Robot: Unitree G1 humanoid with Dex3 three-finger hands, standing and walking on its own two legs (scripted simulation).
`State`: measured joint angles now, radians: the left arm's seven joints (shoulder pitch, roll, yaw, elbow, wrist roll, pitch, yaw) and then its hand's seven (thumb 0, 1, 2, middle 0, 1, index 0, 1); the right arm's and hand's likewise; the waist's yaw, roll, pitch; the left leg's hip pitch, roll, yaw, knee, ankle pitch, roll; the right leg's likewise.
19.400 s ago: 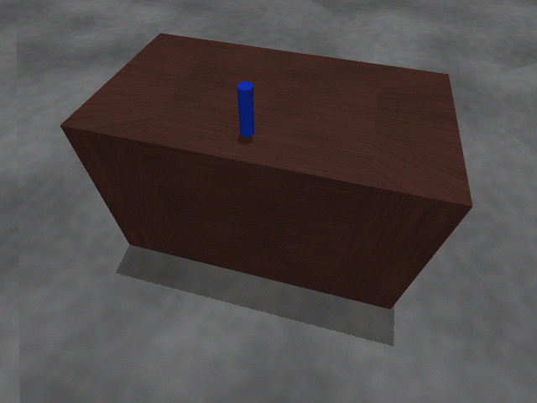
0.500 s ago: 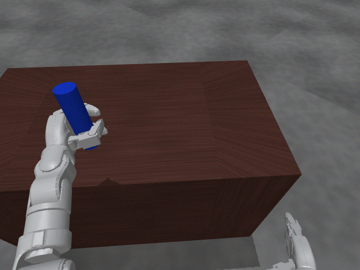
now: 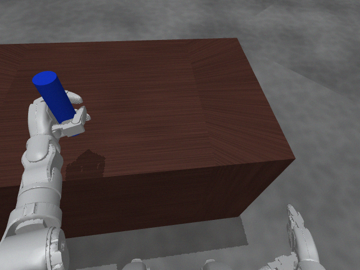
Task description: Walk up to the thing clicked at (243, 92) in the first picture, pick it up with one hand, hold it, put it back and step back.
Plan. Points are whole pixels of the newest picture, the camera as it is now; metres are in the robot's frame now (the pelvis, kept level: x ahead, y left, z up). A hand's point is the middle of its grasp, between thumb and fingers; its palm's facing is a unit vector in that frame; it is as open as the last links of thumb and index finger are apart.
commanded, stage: crouch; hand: left
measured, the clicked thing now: (61, 107) +0.43 +0.23 +0.11
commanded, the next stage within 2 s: lower in 0.32 s
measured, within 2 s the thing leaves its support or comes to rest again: rests again in 1.42 s
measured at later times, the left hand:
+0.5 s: hand (78, 116) +0.45 +0.22 +0.06, palm faces +0.19 -0.98 +0.01, open 5.1 cm
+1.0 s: hand (84, 127) +0.46 +0.23 -0.01, palm faces +0.20 -0.98 +0.00, open 5.1 cm
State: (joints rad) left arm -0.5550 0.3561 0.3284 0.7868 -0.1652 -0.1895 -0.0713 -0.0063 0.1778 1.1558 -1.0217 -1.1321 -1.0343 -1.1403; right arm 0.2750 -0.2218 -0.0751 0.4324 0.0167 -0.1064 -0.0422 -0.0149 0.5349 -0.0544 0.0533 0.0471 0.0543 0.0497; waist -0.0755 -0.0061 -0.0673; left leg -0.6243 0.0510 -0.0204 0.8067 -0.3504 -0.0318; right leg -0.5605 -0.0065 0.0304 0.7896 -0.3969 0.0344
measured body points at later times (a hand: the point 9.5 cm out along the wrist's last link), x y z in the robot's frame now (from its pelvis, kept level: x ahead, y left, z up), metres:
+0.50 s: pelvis +0.00 +0.01 -0.02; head +0.08 +0.03 +0.43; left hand +0.44 +0.28 +0.06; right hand +0.16 -0.26 -0.05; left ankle +0.03 +0.14 -0.70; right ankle +0.00 -0.14 -0.70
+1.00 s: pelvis -0.01 +0.01 -0.04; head +0.10 +0.05 +0.39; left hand +0.45 +0.28 +0.00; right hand +0.15 -0.25 -0.05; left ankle +0.03 +0.14 -0.70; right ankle +0.00 -0.14 -0.70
